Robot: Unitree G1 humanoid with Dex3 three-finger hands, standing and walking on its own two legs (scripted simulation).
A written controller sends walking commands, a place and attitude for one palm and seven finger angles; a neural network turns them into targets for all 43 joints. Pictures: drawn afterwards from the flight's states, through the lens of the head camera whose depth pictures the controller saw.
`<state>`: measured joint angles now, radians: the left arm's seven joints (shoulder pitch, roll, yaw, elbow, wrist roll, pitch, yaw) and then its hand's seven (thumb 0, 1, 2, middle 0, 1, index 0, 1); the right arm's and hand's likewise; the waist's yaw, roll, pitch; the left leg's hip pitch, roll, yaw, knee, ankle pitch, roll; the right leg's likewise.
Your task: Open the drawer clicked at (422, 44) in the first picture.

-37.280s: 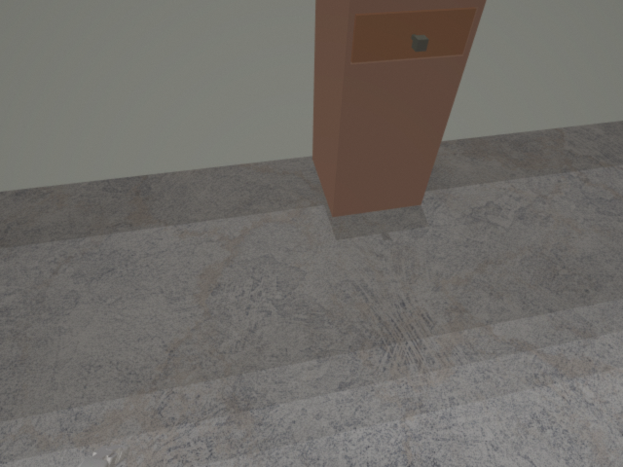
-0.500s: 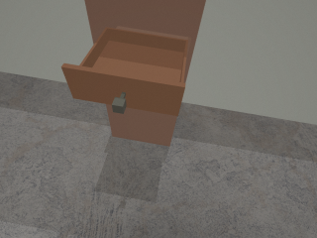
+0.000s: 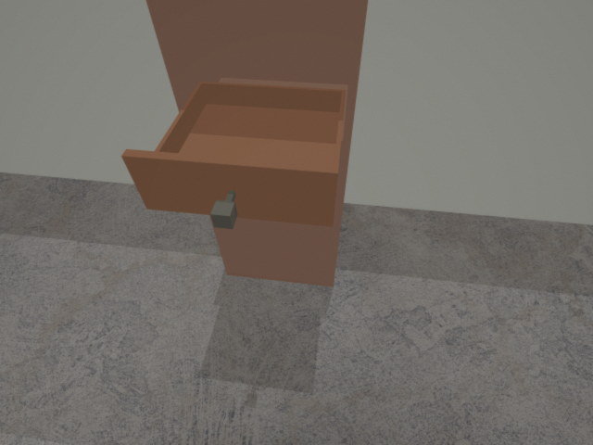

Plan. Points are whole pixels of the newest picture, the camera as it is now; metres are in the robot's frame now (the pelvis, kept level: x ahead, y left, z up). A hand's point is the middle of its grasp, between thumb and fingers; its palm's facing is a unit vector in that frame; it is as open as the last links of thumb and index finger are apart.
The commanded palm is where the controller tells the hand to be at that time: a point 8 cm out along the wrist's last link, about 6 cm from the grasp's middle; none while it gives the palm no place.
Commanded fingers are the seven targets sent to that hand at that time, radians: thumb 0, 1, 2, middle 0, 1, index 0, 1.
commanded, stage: let the arm hang, fingers relaxed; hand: left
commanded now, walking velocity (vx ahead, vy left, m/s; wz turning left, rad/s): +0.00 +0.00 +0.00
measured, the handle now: (227, 207) +0.50 +0.15 +0.00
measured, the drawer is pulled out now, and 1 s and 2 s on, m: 0.29 0.29 0.29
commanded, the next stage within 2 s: look to check the result in 0.22 s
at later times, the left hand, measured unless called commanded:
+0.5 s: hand out of the picture +0.08 +0.22 -0.16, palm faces -0.02 -0.94 -0.33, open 7.4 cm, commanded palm none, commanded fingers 0.00 0.90 0.90 -0.20 -0.30 -0.20 -0.30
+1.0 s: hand out of the picture +0.11 +0.23 -0.15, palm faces -0.02 -0.94 -0.33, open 7.4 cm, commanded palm none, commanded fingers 0.00 0.90 0.90 -0.20 -0.30 -0.20 -0.30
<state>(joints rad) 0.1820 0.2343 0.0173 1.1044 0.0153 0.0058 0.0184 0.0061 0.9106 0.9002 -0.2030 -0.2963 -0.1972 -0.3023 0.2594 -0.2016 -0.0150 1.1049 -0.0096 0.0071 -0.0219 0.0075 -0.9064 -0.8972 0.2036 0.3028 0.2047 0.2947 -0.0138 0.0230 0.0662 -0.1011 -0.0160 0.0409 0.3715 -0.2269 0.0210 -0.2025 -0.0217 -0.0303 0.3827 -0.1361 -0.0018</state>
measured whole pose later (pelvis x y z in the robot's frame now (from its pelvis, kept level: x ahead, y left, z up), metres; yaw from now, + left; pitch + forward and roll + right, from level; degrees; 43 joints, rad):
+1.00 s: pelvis +0.02 -0.01 +0.01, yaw +1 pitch -2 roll +0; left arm 0.07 0.33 0.02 1.12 0.01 -0.01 0.01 0.01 0.91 0.90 -0.21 -0.30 -0.20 -0.30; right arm 0.12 -0.32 -0.01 1.12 -0.01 0.01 -0.01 0.01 -0.91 -0.90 0.20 0.30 0.21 0.29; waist -0.02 0.00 0.08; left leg -0.05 0.01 0.02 0.28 -0.21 0.00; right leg -0.14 0.01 -0.05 0.29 -0.12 -0.02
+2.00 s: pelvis +0.03 +0.00 +0.01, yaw +1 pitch -2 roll +0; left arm 0.08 0.34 0.01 1.12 0.01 -0.01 0.00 0.01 0.91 0.90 -0.21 -0.30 -0.20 -0.30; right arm 0.11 -0.32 -0.01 1.13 -0.01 0.00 -0.01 0.01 -0.90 -0.90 0.20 0.30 0.21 0.29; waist -0.01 -0.01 0.08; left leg -0.02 0.00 0.02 0.26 -0.21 0.01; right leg -0.12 -0.01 -0.05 0.28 -0.13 -0.01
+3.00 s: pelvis +0.03 -0.01 +0.01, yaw +1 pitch -2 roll +0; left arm 0.08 0.34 0.01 1.12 0.01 -0.01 0.00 0.01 0.91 0.90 -0.21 -0.30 -0.20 -0.30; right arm 0.11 -0.32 -0.01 1.13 -0.01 0.00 -0.01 0.01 -0.90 -0.90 0.20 0.30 0.21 0.29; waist -0.01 -0.01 0.07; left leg -0.02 0.01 0.02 0.26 -0.21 0.00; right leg -0.12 0.00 -0.05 0.28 -0.13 -0.02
